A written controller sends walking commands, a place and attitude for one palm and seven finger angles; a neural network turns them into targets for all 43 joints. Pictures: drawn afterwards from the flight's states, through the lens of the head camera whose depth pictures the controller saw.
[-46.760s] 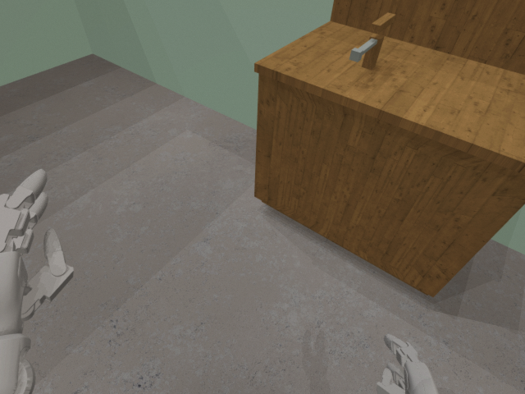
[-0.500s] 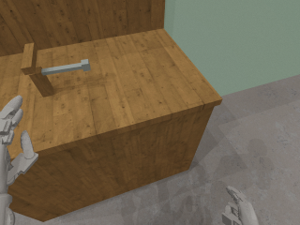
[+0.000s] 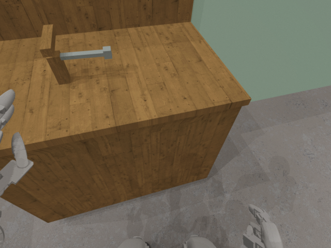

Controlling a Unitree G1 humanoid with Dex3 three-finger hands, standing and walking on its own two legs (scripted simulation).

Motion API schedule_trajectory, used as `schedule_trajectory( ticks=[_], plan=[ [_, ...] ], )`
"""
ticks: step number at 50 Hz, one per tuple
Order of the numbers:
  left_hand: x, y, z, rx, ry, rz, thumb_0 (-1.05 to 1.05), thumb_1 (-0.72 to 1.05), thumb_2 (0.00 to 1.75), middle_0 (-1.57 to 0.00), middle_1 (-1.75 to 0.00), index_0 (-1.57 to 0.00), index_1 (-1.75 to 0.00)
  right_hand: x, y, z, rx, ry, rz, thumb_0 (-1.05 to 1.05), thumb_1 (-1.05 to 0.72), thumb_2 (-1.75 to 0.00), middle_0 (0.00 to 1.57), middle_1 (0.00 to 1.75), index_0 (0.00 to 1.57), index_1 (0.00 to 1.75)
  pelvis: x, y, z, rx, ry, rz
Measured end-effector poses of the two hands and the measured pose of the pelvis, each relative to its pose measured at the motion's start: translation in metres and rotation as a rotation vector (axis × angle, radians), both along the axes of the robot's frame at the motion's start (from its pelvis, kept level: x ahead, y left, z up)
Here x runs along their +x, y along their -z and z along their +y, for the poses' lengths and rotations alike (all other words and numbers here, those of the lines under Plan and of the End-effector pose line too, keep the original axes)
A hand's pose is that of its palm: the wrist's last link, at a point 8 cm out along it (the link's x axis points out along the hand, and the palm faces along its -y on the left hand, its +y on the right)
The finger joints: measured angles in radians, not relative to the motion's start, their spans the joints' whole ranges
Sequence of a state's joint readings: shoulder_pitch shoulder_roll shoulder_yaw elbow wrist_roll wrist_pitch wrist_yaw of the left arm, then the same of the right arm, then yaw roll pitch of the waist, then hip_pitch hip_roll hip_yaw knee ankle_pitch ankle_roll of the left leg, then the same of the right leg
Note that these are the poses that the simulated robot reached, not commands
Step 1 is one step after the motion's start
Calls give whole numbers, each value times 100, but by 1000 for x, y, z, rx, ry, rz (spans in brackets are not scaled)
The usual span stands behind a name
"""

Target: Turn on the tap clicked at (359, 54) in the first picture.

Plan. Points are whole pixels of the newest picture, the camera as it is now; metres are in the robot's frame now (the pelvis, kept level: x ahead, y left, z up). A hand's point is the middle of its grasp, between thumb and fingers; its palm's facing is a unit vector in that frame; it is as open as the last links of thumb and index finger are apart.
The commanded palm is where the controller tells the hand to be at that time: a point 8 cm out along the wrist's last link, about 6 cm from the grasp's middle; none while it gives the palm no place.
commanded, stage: step back with the hand held close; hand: left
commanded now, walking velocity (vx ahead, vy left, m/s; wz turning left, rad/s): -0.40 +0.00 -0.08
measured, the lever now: (107, 52) +0.65 +0.22 +0.11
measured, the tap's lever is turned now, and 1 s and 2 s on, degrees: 86 86 86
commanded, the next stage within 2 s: stop stepping back and stand still in 0.38 s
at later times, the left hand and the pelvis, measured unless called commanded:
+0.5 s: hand (50, 207) +0.16 +0.18 +0.17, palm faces +0.19 -0.88 -0.45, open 7.4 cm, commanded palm +0.10 +0.23 +0.19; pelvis -0.10 -0.03 +0.02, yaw -8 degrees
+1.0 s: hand out of the picture +0.02 +0.18 +0.18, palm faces +0.38 -0.83 -0.41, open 7.4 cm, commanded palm -0.03 +0.22 +0.19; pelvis -0.20 -0.05 +0.01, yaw -3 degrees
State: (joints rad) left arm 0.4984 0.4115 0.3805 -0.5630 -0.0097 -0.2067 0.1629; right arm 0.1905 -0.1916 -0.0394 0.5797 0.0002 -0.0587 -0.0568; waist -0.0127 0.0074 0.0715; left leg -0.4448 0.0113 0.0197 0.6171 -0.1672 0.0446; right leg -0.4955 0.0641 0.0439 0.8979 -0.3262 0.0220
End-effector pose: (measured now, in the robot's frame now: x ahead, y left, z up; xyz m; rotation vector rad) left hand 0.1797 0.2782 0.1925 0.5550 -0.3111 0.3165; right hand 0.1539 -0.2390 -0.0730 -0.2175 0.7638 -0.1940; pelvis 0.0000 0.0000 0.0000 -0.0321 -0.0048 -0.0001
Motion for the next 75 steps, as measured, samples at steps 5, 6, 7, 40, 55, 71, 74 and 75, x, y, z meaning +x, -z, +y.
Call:
schedule_trajectory(
  ticks=[5,6,7,40,55,71,74,75],
  plan=[
    [-14,-2,4,-92,-89,-13,1,89,90,-21,-30,-22,-31,-12,-2,11,45,-37,-1,1,-90,-90,20,30,21,30,-12,-10,-7,0,50,22],
    [-14,0,0,-117,-89,-10,1,89,90,-21,-30,-21,-31,-13,-2,12,54,-47,-6,1,-90,-90,20,30,21,30,-15,-11,-10,1,59,27],
    [-14,2,-7,-136,-80,-4,1,89,90,-20,-30,-21,-31,-15,-1,13,63,-56,-13,1,-90,-90,20,30,21,30,-20,-11,-12,4,66,32],
    [-164,1,-64,-132,34,46,1,89,90,-21,-30,-22,-31,-231,-5,-65,11,115,28,1,-90,-90,20,30,21,30,-176,-17,-46,60,92,-18],
    [-221,3,-65,-119,-28,19,1,89,90,-21,-30,-21,-31,-261,19,-55,74,27,27,1,-90,-90,20,30,21,30,-218,-6,-55,49,35,-68],
    [-219,-5,-53,-78,-64,13,1,89,90,-21,-30,-21,-31,-239,-2,-49,73,5,-94,1,-90,-90,20,30,21,30,-225,-7,-55,63,21,-50],
    [-221,3,-63,-70,-62,45,1,89,90,-20,-30,-21,-31,-233,9,-49,88,-25,-67,1,-90,-90,20,30,21,30,-223,-2,-61,49,17,-43],
    [-221,6,-66,-86,-55,56,1,89,90,-20,-30,-21,-31,-232,11,-49,89,-32,-48,1,-90,-90,20,30,21,30,-223,-3,-62,40,14,-44]
  ],
)
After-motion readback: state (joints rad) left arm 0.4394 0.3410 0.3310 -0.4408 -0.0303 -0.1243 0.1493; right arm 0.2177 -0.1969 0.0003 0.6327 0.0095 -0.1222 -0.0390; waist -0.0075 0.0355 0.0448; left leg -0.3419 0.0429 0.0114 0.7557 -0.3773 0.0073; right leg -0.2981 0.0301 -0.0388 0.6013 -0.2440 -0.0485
